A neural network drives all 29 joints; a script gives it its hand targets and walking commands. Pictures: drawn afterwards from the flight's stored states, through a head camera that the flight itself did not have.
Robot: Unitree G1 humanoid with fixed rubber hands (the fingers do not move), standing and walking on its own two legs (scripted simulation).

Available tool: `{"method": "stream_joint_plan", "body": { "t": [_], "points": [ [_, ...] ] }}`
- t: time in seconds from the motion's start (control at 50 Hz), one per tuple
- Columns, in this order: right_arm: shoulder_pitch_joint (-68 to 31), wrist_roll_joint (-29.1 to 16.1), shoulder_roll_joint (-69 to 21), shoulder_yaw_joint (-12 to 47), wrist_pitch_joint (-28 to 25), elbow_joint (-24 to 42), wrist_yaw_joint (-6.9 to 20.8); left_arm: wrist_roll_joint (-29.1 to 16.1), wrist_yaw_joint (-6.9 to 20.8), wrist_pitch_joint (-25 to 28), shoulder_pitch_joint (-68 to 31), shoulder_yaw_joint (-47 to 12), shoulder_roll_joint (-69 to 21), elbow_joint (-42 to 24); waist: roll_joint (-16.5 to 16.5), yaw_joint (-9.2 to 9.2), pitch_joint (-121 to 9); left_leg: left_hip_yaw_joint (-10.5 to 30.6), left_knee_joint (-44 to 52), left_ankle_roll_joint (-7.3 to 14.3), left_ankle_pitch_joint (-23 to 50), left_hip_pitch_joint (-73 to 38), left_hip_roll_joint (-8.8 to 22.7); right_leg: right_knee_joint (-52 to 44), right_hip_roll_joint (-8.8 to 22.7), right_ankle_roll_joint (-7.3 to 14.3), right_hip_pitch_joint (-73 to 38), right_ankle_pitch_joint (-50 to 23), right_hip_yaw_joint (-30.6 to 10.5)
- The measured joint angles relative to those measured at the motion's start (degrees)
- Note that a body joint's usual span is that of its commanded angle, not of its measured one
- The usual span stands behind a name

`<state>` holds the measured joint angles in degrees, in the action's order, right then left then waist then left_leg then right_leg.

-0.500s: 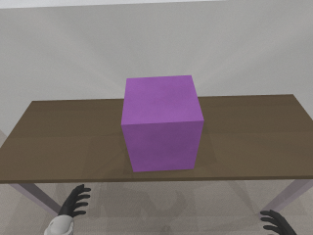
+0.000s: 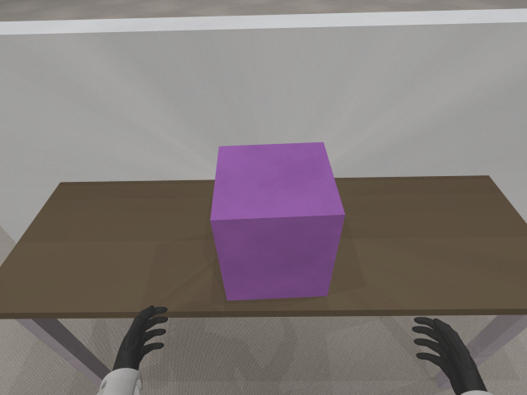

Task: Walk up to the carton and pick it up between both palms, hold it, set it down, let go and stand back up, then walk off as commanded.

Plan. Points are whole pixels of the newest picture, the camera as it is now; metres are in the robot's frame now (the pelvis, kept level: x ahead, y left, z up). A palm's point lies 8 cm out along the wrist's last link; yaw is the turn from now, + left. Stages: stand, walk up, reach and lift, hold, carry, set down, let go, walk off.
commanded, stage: reach and lift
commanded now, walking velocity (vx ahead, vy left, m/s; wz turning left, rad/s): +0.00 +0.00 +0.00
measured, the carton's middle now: (274, 222) +0.47 +0.01 -0.01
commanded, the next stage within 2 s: none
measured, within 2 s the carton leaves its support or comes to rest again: neither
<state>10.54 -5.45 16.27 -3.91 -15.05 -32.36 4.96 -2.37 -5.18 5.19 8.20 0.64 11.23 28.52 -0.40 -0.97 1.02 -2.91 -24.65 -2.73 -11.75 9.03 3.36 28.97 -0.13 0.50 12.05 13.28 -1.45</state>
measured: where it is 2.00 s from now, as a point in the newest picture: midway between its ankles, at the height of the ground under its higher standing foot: outside the picture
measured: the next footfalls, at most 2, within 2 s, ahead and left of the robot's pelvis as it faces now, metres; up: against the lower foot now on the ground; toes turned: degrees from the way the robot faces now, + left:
none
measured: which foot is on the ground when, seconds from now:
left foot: down 0.00-1.00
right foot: down 0.00-1.00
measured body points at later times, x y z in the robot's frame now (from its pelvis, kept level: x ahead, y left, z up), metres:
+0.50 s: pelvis +0.01 +0.00 +0.00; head +0.00 -0.01 +0.45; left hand +0.23 +0.20 -0.01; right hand +0.23 -0.24 +0.00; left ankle +0.02 +0.15 -0.74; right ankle +0.03 -0.11 -0.74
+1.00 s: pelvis +0.01 +0.00 +0.00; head +0.00 -0.01 +0.45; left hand +0.30 +0.19 +0.04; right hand +0.30 -0.23 +0.05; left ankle +0.02 +0.15 -0.74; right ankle +0.03 -0.11 -0.74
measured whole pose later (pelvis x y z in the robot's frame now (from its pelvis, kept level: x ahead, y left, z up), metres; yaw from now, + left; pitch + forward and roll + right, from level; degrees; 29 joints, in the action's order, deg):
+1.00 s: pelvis +0.01 +0.00 +0.00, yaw +0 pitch -2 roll +1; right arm -3.5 -14.2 16.3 -0.7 1.0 -18.8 3.2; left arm -9.0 -9.5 -11.7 -3.2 -1.3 10.2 14.2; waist -0.4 -0.7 0.2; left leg -2.9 -22.7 -2.9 -11.6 8.8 3.4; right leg 27.9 -0.2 0.5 12.2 13.5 -1.4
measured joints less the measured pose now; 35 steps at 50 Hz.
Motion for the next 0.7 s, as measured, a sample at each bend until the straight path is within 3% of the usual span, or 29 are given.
{"method": "stream_joint_plan", "body": {
  "t": [0.22,0.4,0.7],
  "points": [
    [0.0,-4.9,0.0,2.1,-2.3,4.5,0.4,-2.2,-0.9,5.9,2.0,-2.9,-0.9,-4.1,0.0,0.02,0.0,0.0,1.0,-0.1,0.0,-0.2,0.0,-1.0,0.0,0.0,-0.2,0.0,0.0],
    [0.0,-7.0,0.0,3.2,-1.9,7.8,0.6,-3.8,-2.0,6.7,2.2,-4.5,-1.0,-7.1,0.0,0.27,0.2,0.0,1.1,-0.1,0.0,-0.2,0.0,-1.1,0.0,0.0,-0.2,0.0,0.0],
    [-2.7,-7.0,0.0,3.2,7.9,13.1,0.5,-6.4,-4.3,-2.8,-1.0,-4.6,-1.0,-9.8,0.0,0.28,-1.0,0.0,1.2,-0.1,-0.3,-0.2,0.0,-1.1,0.0,0.0,-0.2,0.2,0.0]
  ]
}}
